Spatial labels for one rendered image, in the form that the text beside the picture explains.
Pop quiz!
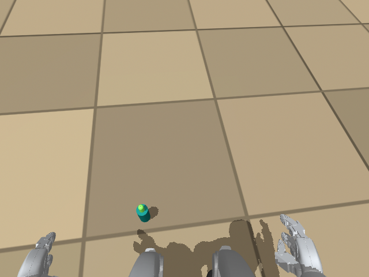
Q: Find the right robot hand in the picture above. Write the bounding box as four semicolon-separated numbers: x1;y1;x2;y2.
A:
274;214;323;277

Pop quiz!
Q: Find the bottle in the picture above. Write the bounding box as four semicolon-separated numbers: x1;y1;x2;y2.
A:
136;204;150;222

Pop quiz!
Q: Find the left robot hand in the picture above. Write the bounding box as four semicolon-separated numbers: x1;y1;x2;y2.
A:
17;232;58;277

